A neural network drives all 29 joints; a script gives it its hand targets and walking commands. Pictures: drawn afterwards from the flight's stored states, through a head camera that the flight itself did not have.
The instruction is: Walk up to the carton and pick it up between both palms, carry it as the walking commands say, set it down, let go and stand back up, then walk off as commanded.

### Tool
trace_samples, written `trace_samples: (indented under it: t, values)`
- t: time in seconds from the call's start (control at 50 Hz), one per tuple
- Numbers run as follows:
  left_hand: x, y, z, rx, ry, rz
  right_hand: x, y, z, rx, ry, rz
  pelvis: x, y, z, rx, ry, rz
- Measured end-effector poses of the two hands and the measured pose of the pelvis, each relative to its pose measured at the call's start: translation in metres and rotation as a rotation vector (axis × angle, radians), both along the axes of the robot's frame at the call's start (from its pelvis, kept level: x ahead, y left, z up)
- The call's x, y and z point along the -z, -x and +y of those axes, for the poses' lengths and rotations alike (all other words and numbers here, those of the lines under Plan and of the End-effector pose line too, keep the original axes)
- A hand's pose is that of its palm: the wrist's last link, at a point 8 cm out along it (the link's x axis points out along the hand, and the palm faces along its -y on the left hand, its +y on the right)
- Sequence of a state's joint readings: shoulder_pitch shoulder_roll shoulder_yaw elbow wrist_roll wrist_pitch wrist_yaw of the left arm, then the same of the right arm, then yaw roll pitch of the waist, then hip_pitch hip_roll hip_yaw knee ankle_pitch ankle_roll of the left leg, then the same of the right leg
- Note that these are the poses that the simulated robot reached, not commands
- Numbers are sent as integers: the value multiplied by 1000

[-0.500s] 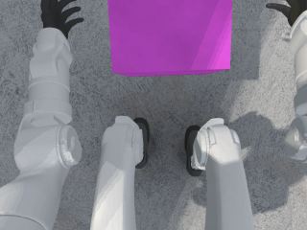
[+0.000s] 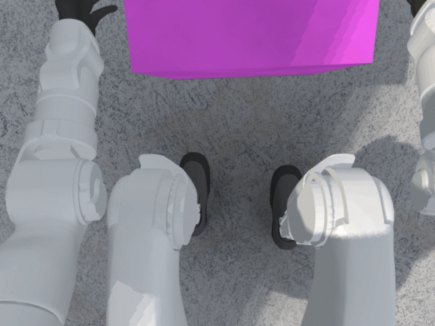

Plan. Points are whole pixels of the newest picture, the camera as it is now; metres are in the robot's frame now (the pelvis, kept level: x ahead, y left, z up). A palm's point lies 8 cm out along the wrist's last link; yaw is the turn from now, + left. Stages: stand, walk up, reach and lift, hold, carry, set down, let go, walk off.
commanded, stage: reach and lift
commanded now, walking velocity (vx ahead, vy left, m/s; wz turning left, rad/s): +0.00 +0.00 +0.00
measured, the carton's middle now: (244, 10) +0.53 +0.00 -0.23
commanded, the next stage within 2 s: none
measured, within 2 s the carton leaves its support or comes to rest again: leaves its support in 1.68 s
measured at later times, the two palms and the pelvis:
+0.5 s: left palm (88, 15) +0.51 +0.22 -0.16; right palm out of the picture +0.53 -0.22 -0.16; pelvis +0.00 +0.00 +0.01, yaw -1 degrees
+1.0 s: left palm (106, 8) +0.52 +0.19 -0.16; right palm out of the picture +0.53 -0.19 -0.16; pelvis +0.00 +0.00 +0.01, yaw -1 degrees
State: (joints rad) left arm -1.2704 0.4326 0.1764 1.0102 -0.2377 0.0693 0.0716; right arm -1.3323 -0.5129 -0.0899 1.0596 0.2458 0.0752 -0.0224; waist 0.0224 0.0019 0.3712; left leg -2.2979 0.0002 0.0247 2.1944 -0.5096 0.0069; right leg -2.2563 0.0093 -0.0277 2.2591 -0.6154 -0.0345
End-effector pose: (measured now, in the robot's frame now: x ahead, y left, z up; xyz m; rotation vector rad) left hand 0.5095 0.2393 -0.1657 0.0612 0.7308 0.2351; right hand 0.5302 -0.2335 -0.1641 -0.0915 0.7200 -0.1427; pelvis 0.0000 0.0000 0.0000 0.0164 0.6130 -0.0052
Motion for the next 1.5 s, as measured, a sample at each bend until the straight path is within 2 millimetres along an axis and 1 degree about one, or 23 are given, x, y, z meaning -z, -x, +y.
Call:
trace_samples:
  t: [0.12, 0.24, 0.34, 0.58, 0.86, 0.9, 1.28, 1.5]
  values:
    - [-3, -5, -4, 4, 6, -15, -2, -4, 3, 6, 2, -16, 4, 0, 1, 0, 4, -29]
    - [-7, -5, -11, 4, 19, -2, -9, -1, -1, 17, 7, -1, 0, -1, 2, 4, 6, -22]
    - [-6, -3, -14, 4, 26, 8, -10, 2, 0, 17, 3, 11, -4, 0, 2, 8, 5, -7]
    - [-6, -4, -23, 6, 36, 5, -6, -1, 18, 3, -21, 2, -6, 3, 1, 7, 1, 4]
    - [-9, -11, -46, 29, 56, 3, -6, -3, 42, -22, -42, 2, -10, 3, 2, 10, 2, 25]
    - [-8, -11, -47, 27, 56, 4, -6, -3, 44, -25, -44, 1, -11, 3, 2, 10, 1, 28]
    - [-8, -10, -49, 47, 64, 4, -7, -4, 44, -45, -30, 5, -17, 4, 5, 13, 4, 37]
    - [-10, -14, -49, 44, 70, 24, -10, -8, 45, -37, -44, 26, -8, 6, 5, 18, 2, 25]
